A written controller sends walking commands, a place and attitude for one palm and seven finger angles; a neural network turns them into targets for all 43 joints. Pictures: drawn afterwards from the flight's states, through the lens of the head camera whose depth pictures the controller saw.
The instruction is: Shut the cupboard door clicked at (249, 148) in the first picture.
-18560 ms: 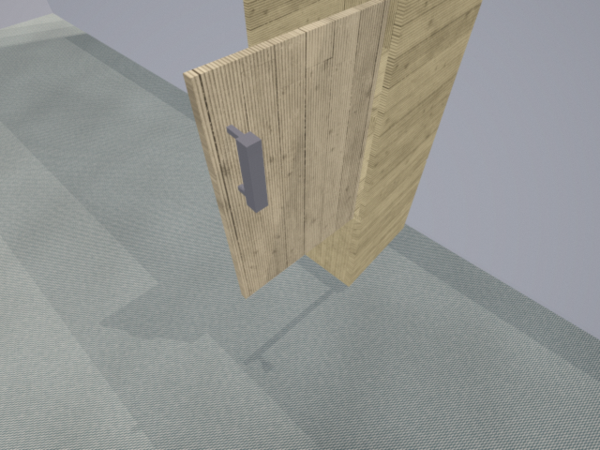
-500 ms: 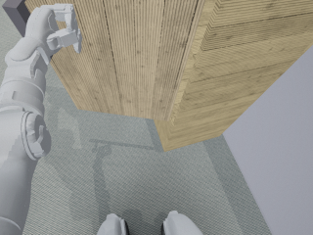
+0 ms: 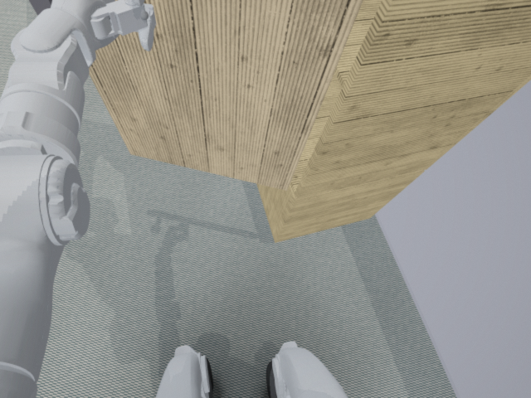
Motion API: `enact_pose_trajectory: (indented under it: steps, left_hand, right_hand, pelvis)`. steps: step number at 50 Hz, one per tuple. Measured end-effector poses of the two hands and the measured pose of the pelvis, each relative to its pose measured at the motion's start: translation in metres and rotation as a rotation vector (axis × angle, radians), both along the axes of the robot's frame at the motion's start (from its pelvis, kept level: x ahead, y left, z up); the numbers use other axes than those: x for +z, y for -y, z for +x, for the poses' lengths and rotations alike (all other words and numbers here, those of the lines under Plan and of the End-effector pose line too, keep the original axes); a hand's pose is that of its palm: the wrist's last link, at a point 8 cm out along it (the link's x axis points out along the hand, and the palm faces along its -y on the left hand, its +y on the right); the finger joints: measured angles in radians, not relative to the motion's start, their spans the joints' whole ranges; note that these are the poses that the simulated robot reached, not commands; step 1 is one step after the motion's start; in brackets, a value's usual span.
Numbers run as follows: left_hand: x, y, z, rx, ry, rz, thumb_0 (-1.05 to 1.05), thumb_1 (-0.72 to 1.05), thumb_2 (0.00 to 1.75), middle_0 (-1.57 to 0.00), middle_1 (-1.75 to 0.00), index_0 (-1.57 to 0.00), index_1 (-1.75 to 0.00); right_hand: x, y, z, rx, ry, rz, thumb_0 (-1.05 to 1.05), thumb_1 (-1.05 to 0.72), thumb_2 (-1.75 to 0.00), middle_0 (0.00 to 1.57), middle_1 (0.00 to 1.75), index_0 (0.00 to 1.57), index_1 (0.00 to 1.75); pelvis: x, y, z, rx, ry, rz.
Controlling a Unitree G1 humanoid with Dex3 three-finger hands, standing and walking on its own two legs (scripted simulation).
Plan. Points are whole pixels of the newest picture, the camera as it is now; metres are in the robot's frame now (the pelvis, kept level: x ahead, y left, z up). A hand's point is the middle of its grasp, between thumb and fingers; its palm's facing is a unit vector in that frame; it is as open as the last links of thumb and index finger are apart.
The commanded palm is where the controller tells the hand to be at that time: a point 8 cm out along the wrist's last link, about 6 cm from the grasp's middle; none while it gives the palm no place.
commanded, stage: pull the fist back off the door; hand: left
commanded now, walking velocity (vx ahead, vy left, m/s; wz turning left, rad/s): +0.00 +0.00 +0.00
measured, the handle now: out of the picture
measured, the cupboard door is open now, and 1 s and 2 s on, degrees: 62 56 56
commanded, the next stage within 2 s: draw the hand back to the body in 0.86 s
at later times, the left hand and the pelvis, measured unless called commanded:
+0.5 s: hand (166, 11) +0.58 +0.05 +0.16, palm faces +0.05 -1.00 -0.02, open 3.1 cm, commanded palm +0.53 +0.09 +0.15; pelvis +0.02 -0.01 +0.02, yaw -1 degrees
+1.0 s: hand (163, 58) +0.50 +0.06 +0.16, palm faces +0.03 -1.00 -0.02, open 3.1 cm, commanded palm +0.47 +0.11 +0.16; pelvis +0.02 -0.02 +0.03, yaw +1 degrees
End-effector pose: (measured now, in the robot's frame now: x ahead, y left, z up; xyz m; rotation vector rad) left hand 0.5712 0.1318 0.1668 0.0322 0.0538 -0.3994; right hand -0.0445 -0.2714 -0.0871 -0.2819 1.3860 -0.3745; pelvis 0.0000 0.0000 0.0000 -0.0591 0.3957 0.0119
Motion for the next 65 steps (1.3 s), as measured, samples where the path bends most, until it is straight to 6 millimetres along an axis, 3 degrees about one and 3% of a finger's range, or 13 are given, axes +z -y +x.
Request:
enact_pose_trajectory:
  steps: [5,9,16,22,29,38,43,47,51,56,61,65]
  left_hand:
    - [-0.005,0.009,0.005,0.294,-0.043,-0.125,0.04,0.9,0.96,-1.3,-1.5,-1.3,-1.5]
    - [-0.004,0.023,0.006,0.478,0.031,-0.05,0.03,0.88,0.94,-1.3,-1.5,-1.29,-1.5]
    - [-0.009,0.036,0.004,0.448,0.023,0.023,0.01,0.94,0.94,-1.3,-1.5,-1.29,-1.5]
    - [-0.01,0.033,-0.003,0.454,0.012,-0.017,0.01,0.93,0.92,-1.3,-1.5,-1.29,-1.5]
    - [-0.012,0.028,-0.027,0.433,0.048,-0.009,0.01,0.91,0.9,-1.3,-1.5,-1.29,-1.5]
    - [-0.015,0.022,-0.066,0.437,0.085,-0.032,0.01,0.9,0.9,-1.3,-1.5,-1.29,-1.5]
    - [-0.013,0.021,-0.086,0.427,0.077,-0.02,0.01,0.9,0.9,-1.3,-1.5,-1.3,-1.5]
    - [-0.01,0.021,-0.092,0.437,0.058,-0.02,0.01,0.9,0.9,-1.3,-1.5,-1.3,-1.5]
    - [-0.002,0.024,-0.092,0.428,0.075,-0.02,0.01,0.9,0.9,-1.3,-1.5,-1.3,-1.5]
    - [0.002,0.013,-0.098,0.437,0.092,-0.042,0.01,0.9,0.9,-1.3,-1.5,-1.3,-1.5]
    - [-0.001,-0.011,-0.124,0.447,0.104,-0.026,0.01,0.9,0.9,-1.3,-1.5,-1.29,-1.5]
    - [-0.001,-0.027,-0.152,0.452,0.105,-0.031,0.01,0.9,0.9,-1.3,-1.5,-1.29,-1.5]
  right_hand:
    - [-0.002,-0.012,-0.007,0.031,-0.014,0.062,0.01,-0.9,-0.9,0.2,0.3,0.2,0.3]
    - [-0.006,-0.026,-0.017,0.044,-0.027,0.135,0.01,-0.9,-0.9,0.2,0.3,0.2,0.3]
    - [-0.004,-0.046,-0.04,-0.053,-0.085,0.218,0.01,-0.9,-0.9,0.2,0.3,0.2,0.3]
    - [0.007,-0.044,-0.043,-0.08,-0.089,0.226,0.01,-0.9,-0.9,0.2,0.3,0.2,0.3]
    - [0.011,-0.021,-0.014,-0.055,-0.048,0.204,0.01,-0.9,-0.9,0.2,0.3,0.2,0.3]
    - [0.008,0.007,0.072,0.039,0.152,0.155,0.01,-0.9,-0.9,0.2,0.3,0.2,0.3]
    - [0.008,0.008,0.118,0.091,0.265,0.163,0.01,-0.9,-0.9,0.2,0.3,0.2,0.3]
    - [0.009,0.004,0.14,0.126,0.327,0.171,0.01,-0.9,-0.9,0.2,0.3,0.2,0.3]
    - [0.009,0.0,0.144,0.138,0.352,0.18,0.01,-0.9,-0.9,0.2,0.3,0.2,0.3]
    - [0.006,-0.003,0.126,0.104,0.334,0.197,0.01,-0.9,-0.9,0.2,0.3,0.2,0.3]
    - [0.007,-0.004,0.105,0.055,0.303,0.211,0.01,-0.9,-0.9,0.2,0.3,0.2,0.3]
    - [0.01,-0.002,0.101,0.049,0.299,0.196,0.01,-0.9,-0.9,0.2,0.3,0.2,0.3]
  pelvis:
    - [-0.003,-0.001,0.0,0.007,-0.027,-0.008]
    - [-0.006,0.0,0.0,0.006,-0.047,-0.006]
    - [0.002,0.002,0.004,-0.014,-0.024,0.007]
    - [0.015,0.005,0.014,-0.032,0.012,0.019]
    - [0.025,0.009,0.027,-0.032,0.064,0.029]
    - [0.031,0.013,0.033,-0.025,0.131,0.041]
    - [0.033,0.015,0.032,-0.015,0.168,0.048]
    - [0.033,0.018,0.026,-0.004,0.184,0.05]
    - [0.032,0.019,0.021,0.001,0.185,0.052]
    - [0.033,0.02,0.019,-0.021,0.189,0.057]
    - [0.039,0.019,0.022,-0.037,0.226,0.059]
    - [0.043,0.018,0.021,-0.032,0.266,0.055]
